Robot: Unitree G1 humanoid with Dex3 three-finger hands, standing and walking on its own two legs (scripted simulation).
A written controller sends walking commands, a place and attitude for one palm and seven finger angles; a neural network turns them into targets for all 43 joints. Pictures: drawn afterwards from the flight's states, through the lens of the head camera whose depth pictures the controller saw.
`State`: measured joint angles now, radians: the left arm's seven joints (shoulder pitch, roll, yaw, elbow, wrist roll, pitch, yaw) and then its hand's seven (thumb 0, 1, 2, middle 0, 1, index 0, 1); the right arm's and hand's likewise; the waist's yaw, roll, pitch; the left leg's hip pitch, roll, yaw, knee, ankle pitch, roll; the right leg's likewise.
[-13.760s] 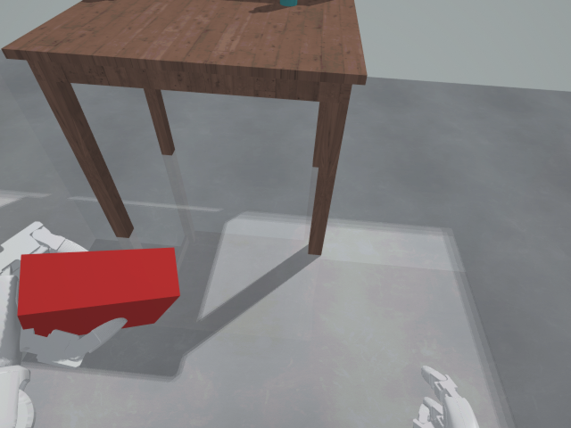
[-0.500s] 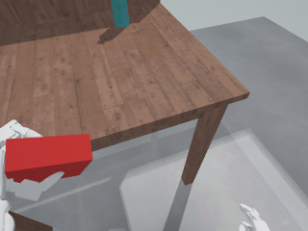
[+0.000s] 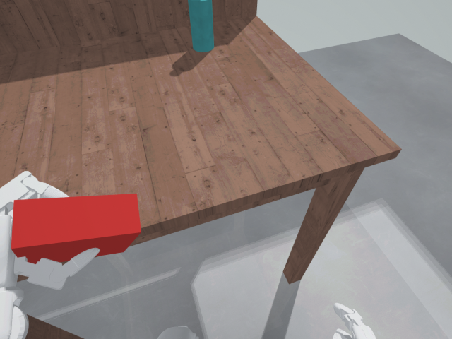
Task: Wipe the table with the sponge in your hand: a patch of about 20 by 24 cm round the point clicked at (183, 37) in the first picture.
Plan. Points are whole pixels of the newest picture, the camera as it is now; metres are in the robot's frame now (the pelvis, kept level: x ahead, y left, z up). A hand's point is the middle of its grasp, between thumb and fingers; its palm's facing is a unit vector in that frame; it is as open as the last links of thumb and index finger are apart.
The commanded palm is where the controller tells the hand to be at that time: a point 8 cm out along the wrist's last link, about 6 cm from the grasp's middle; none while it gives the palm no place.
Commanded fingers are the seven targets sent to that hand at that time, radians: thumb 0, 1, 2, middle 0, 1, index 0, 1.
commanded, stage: shuffle to correct the standing spot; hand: left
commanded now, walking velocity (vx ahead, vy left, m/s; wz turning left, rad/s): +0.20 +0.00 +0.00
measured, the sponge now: (97, 229) +0.23 +0.20 +0.14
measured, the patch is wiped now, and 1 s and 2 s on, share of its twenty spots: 0.00 0.00 0.00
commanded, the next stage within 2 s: come to a stop and stand still in 0.18 s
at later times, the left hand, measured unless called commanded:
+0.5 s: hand (68, 186) +0.27 +0.24 +0.18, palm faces +0.46 -0.79 -0.41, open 9.7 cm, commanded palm +0.21 +0.28 +0.18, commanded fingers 0.00 0.10 1.30 -1.20 -1.60 -1.20 -1.60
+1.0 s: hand (34, 166) +0.29 +0.29 +0.19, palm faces +0.48 -0.79 -0.38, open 9.7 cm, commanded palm +0.20 +0.29 +0.18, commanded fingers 0.00 0.10 1.30 -1.20 -1.60 -1.20 -1.60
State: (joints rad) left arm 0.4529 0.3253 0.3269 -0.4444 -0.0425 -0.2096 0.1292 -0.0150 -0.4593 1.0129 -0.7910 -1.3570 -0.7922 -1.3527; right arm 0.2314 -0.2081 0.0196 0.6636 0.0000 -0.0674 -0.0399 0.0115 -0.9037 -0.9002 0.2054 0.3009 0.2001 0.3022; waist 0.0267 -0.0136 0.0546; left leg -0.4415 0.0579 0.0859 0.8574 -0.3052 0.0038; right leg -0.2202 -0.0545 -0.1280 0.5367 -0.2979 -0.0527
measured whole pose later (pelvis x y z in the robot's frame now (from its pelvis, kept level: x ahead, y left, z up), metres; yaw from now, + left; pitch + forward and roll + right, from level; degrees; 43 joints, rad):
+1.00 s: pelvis +0.03 +0.01 +0.00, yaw -2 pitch -1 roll +0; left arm 0.19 0.44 0.44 -0.29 -0.04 -0.23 0.12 -0.01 -0.46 1.02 -0.79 -1.35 -0.79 -1.35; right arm 0.19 -0.20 0.01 0.59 0.01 -0.13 -0.03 0.01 -0.90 -0.90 0.20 0.30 0.20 0.30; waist 0.06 -0.01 0.07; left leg -0.26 0.03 0.10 0.51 -0.23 0.02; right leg -0.27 0.01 -0.09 0.47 -0.18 -0.04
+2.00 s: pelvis +0.06 +0.05 +0.00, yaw -2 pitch -2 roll -1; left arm 0.40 0.34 0.34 -0.48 -0.06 -0.19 0.11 -0.02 -0.46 1.02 -0.79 -1.36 -0.79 -1.36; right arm 0.20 -0.19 0.02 0.57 0.02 -0.11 -0.02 0.01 -0.90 -0.90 0.20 0.30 0.20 0.30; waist 0.03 -0.02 0.08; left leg -0.18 -0.01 0.11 0.46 -0.25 0.07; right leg -0.19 -0.02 -0.06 0.40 -0.18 0.02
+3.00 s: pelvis +0.07 -0.01 +0.00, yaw -1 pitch +0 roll -1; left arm 0.43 0.35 0.41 -0.55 -0.09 -0.15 0.13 -0.01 -0.45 1.02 -0.79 -1.36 -0.78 -1.36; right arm 0.19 -0.21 -0.03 0.56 0.02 -0.07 -0.02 0.01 -0.90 -0.90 0.20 0.30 0.20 0.30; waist 0.01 -0.01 0.08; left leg -0.27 0.08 0.07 0.57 -0.31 -0.02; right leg -0.26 0.06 -0.10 0.50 -0.25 -0.07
